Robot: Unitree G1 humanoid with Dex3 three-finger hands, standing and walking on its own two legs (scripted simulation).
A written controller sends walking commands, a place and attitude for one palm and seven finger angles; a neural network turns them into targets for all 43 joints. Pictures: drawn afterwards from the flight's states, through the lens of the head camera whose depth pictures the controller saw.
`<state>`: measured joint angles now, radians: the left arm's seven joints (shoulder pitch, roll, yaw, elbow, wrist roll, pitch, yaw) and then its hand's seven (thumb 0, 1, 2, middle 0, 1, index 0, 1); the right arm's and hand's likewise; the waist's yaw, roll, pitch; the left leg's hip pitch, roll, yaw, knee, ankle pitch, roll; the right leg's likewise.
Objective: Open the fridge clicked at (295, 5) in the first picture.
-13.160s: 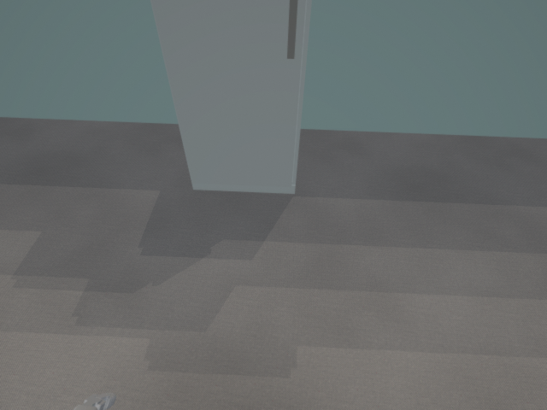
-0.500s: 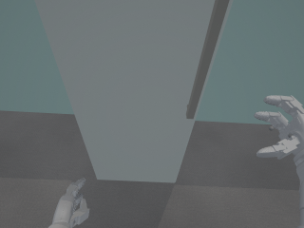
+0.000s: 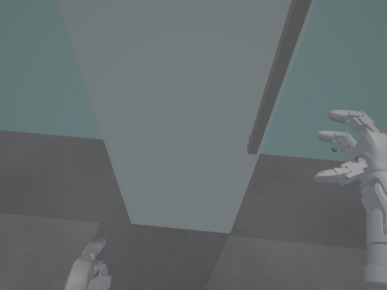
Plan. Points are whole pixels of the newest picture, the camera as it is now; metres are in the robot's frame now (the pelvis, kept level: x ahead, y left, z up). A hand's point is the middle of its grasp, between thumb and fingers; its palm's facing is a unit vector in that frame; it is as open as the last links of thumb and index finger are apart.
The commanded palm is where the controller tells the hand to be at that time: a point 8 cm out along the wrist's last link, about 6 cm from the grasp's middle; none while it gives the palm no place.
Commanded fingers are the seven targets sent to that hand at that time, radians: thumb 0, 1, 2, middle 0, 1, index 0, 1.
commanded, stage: move the hooked fingers beside the handle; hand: right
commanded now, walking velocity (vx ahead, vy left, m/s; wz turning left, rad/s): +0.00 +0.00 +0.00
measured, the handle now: (273, 75) +0.51 -0.15 +0.22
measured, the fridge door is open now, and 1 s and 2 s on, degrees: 0 0 0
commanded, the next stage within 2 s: feel for the door with the fingertips in 1.66 s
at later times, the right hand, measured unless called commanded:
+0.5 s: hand (312, 131) +0.40 -0.22 +0.16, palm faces +0.07 +1.00 +0.01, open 14.0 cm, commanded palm +0.38 -0.27 +0.16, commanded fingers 0.00 0.50 -0.30 0.30 1.20 0.30 1.20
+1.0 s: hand (294, 116) +0.45 -0.20 +0.16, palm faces +0.06 +1.00 +0.01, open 14.0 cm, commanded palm +0.42 -0.26 +0.16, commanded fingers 0.00 0.50 -0.30 0.30 1.20 0.30 1.20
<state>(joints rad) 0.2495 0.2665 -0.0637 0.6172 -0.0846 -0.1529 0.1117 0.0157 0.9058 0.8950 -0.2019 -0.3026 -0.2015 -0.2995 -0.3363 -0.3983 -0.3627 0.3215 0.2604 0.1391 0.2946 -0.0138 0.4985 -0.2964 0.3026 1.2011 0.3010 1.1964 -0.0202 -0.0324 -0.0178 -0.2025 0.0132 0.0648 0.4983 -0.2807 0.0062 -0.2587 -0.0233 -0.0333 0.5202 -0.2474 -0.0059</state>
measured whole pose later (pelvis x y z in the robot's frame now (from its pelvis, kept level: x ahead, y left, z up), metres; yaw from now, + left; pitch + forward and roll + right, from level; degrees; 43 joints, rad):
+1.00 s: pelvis +0.01 +0.00 -0.01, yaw +2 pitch +5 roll +1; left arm 0.37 0.28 -0.03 0.66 -0.06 -0.07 0.07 0.01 0.91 0.89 -0.20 -0.30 -0.20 -0.30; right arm -0.71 -0.41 -0.35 0.83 0.16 -0.06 0.20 -0.01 0.50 -0.30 0.30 1.20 0.30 1.20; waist 0.06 -0.02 -0.05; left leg -0.34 0.00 0.04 0.56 -0.30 0.00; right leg -0.39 -0.04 -0.06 0.58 -0.28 -0.01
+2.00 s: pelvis +0.00 -0.01 -0.01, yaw +1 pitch +5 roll +1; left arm 0.34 0.27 -0.03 0.65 -0.06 -0.06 0.06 0.01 0.91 0.89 -0.20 -0.30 -0.20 -0.30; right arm -0.69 -0.34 -0.29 0.76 0.17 -0.05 0.15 -0.01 0.50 -0.30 0.30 1.20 0.30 1.20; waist 0.05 -0.03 -0.06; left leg -0.34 0.01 0.05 0.57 -0.30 0.00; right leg -0.40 -0.03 -0.05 0.61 -0.29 -0.01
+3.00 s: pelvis +0.00 -0.01 -0.01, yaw +1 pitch +7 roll +1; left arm 0.38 0.26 -0.02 0.67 -0.05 -0.07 0.04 0.01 0.91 0.89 -0.20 -0.30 -0.20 -0.30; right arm -0.81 -0.35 -0.29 0.95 0.15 -0.14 0.12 -0.01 0.50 -0.30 0.33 1.23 0.33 1.21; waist 0.07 -0.03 -0.06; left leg -0.41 0.00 0.05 0.60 -0.31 0.00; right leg -0.47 -0.04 -0.04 0.64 -0.29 -0.02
